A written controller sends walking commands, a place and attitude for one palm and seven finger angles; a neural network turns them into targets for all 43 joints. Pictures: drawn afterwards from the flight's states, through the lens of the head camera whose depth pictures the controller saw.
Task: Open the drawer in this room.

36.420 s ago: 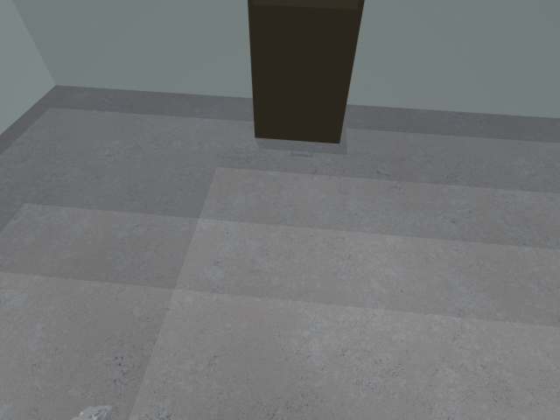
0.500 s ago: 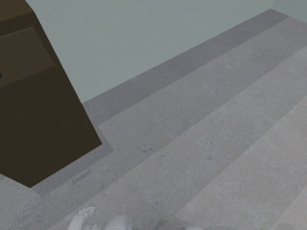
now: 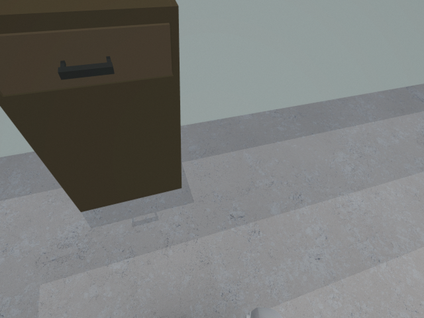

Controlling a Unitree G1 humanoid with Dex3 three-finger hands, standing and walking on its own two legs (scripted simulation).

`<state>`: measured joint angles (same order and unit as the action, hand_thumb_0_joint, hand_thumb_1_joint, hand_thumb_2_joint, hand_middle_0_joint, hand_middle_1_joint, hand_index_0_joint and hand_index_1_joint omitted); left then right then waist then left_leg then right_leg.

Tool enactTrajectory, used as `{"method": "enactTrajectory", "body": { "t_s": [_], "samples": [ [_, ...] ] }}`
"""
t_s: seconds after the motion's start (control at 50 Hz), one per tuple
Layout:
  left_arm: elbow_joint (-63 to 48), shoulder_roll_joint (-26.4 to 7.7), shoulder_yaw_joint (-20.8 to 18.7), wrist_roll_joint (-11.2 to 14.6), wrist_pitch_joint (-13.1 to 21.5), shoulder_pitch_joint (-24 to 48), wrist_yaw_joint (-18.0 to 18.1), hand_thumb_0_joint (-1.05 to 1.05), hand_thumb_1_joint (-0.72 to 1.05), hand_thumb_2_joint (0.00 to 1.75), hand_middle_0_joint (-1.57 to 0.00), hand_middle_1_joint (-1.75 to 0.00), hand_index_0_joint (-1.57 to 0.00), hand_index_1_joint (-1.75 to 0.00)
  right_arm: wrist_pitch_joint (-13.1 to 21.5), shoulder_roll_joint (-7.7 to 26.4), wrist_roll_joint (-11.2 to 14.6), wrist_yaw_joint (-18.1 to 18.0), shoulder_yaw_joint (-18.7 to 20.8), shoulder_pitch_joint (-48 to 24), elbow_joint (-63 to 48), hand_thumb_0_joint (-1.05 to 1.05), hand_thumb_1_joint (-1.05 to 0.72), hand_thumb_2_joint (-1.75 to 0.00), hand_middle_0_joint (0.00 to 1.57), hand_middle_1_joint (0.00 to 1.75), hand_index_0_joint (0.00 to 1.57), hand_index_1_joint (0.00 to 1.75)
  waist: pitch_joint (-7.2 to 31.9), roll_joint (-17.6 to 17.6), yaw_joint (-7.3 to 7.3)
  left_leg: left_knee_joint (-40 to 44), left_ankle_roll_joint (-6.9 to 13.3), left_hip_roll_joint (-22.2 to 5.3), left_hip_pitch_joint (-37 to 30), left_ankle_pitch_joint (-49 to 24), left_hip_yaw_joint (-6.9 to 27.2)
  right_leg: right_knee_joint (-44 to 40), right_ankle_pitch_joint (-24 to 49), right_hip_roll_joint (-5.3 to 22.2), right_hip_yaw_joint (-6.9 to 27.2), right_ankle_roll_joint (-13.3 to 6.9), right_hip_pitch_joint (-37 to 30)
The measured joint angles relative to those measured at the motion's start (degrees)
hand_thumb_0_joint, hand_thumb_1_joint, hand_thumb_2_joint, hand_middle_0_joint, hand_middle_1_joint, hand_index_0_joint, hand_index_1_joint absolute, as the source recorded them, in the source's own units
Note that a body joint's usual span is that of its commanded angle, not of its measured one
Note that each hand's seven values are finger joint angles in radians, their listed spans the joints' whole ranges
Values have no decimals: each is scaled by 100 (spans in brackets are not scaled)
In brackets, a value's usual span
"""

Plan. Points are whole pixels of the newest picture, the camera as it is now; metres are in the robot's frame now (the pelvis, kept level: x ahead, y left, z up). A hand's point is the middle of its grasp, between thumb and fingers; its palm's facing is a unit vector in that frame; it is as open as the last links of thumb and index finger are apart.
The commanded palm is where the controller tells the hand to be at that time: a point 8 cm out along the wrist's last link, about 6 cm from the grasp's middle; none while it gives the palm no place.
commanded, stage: turn to face it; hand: left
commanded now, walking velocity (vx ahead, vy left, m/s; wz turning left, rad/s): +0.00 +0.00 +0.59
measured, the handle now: (86, 66) +0.68 +0.39 +0.04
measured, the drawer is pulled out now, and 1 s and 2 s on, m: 0.00 0.00 0.00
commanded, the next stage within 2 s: take the last steps up to it in 0.46 s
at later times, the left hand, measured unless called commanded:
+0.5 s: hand out of the picture -0.03 +0.13 -0.15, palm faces +0.30 -0.91 -0.29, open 7.4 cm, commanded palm none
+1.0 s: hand out of the picture -0.12 +0.12 -0.18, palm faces +0.43 -0.89 -0.16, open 7.4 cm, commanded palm none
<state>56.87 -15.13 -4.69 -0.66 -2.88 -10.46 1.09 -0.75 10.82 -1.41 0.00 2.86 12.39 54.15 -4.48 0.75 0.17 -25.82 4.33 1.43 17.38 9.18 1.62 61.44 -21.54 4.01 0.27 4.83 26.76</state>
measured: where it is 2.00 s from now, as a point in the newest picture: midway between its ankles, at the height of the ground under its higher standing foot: (197, 295)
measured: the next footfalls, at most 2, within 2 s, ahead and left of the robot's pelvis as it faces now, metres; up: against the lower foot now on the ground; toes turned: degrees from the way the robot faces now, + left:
right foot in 0.32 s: +0.01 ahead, -0.17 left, +0.00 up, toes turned +11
left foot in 0.76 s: -0.11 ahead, +0.05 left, +0.00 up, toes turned +25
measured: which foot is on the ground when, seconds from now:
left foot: down 0.00-0.30, up 0.32-0.74, down 0.76-1.00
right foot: up 0.00-0.30, down 0.32-0.76, up 0.78-1.00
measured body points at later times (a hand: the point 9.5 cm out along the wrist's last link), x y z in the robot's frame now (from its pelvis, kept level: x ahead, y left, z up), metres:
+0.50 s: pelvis -0.04 -0.09 +0.00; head -0.01 -0.11 +0.44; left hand -0.04 +0.17 -0.13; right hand +0.08 -0.33 -0.16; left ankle -0.08 +0.06 -0.66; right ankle -0.03 -0.18 -0.74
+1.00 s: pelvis -0.03 -0.05 +0.00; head -0.03 -0.03 +0.45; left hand -0.15 +0.17 -0.16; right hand +0.08 -0.26 -0.14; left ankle -0.15 +0.03 -0.74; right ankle +0.06 -0.16 -0.68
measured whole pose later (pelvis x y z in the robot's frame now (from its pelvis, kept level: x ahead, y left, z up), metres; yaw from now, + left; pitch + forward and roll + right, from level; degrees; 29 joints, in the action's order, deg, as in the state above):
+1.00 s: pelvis -0.03 -0.05 +0.00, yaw +21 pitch -2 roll +0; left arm 62.8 -11.7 -2.9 -1.2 -1.2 -18.1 -1.5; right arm 2.2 9.9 -1.6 -0.9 2.7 15.9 59.7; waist -3.0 1.8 2.1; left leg -19.3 0.3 -1.3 0.3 17.3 -3.3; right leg 55.0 -16.6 6.2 -4.1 2.1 29.0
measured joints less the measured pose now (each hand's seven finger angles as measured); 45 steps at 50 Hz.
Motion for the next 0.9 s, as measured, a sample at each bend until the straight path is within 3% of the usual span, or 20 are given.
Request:
{"method": "enactTrajectory", "body": {
  "t_s": [0.1, 0.2, 0.3, 0.34, 0.38, 0.44, 0.5, 0.62, 0.7, 0.74, 0.76, 0.82, 0.9],
  "samples": [
    [-87, -17, 15, 14, -13, 171, 9, 1, 91, 89, -20, -30, -20, -30, -55, 68, -10, 35, 54, -7, -46, 0, -91, -90, 20, 30, 20, 30, -20, -48, -68, 55, -56, 135, 106, -172, 307, -370, -109, -43, 84, 43, -152],
    [-261, 80, 82, 36, -6, 397, 11, 1, 91, 89, -20, -30, -20, -30, -142, 162, -37, 62, 110, -18, -91, 0, -91, -90, 20, 30, 21, 30, -19, -157, -181, -8, -185, 255, 295, -313, 638, -1056, -339, -229, 76, -44, -427],
    [-474, 222, 162, 71, 90, 405, -6, 0, 90, 89, -20, -30, -20, -30, -260, 252, -48, 83, 188, 24, -127, 0, -91, -90, 20, 30, 20, 30, 95, -274, -220, -159, -420, 421, 548, -413, 958, -2675, -77, -422, -23, -249, -1157],
    [-515, 301, 183, 16, 152, 305, 9, 0, 90, 89, -20, -30, -20, -30, -313, 303, -18, 83, 247, 6, -107, 0, -91, -90, 20, 30, 20, 30, 101, -341, -175, -869, -495, 459, 841, 430, 874, -3040, 390, -414, -103, -501, -1288],
    [-499, 406, 218, 6, 135, 162, 23, 0, 90, 89, -20, -30, -21, -30, -374, 367, -32, 94, 293, -1, -56, 0, -91, -90, 20, 30, 20, 30, 102, -406, -160, -2096, -521, 454, 1169, 1153, 634, -3011, 399, -349, -229, -586, -1353],
    [-413, 492, 232, -2, 126, -51, 46, 0, 90, 89, -20, -30, -21, -30, -389, 419, -43, 126, 313, 0, -32, 0, -91, -90, 20, 30, 20, 30, 107, -388, -159, -3509, -591, 273, 1400, 1206, 302, -3191, 440, -218, -349, -605, -1503],
    [-340, 524, 250, -13, 202, -189, 44, 0, 90, 89, -20, -30, -21, -30, -350, 408, -29, 120, 281, 13, 21, 0, -91, -90, 20, 30, 20, 30, 73, -299, -148, -3847, -700, 31, 1244, 1181, 155, -3270, 483, -79, -497, -627, -1561],
    [-206, 562, 302, -62, 342, -461, 4, 0, 90, 89, -21, -30, -21, -30, -367, 350, 12, 79, 160, -181, 271, 0, -91, -90, 20, 30, 20, 30, 5, -145, 77, -2740, -773, -246, 443, 1642, 9, -3262, 506, 131, -752, -607, -1500],
    [48, 511, 294, -80, 380, -707, -24, 0, 90, 89, -21, -30, -21, -30, -233, 251, 25, 70, 61, -366, 336, 0, -91, -90, 20, 30, 20, 30, 44, -47, 266, -1595, -667, -260, -160, 1677, -248, -3292, 544, 190, -894, -526, -1469],
    [219, 456, 271, -56, 363, -872, -32, 0, 90, 89, -21, -30, -21, -30, -91, 177, 28, 62, 4, -409, 328, 0, -91, -90, 20, 30, 20, 30, 120, 7, 325, -686, -590, -242, -591, 1325, -433, -3189, 494, 198, -950, -453, -1423],
    [294, 439, 264, -30, 339, -976, -36, 0, 90, 89, -21, -30, -21, -30, 7, 163, 27, 60, -25, -399, 302, 0, -91, -90, 20, 30, 20, 30, 191, -29, 329, -209, -510, -279, -805, 1091, -440, -3037, 416, 159, -995, -414, -1350],
    [591, 308, 237, -39, 180, -1102, -53, 0, 90, 89, -20, -30, -20, -30, 153, -75, -17, 40, -87, -384, 320, 0, -91, -90, 20, 30, 20, 30, 192, 186, 358, -281, -393, -229, -929, 989, -513, -1933, -415, 119, -699, -397, -982],
    [764, 303, 209, -58, 120, -1065, -173, 1, 90, 89, -20, -30, -20, -30, 269, -203, -3, -88, -43, -65, 330, -1, -94, -90, 20, 30, 20, 30, 213, 145, 249, 181, -375, -268, -1345, 921, -480, -632, -132, 64, -517, -368, -318]
  ]
}}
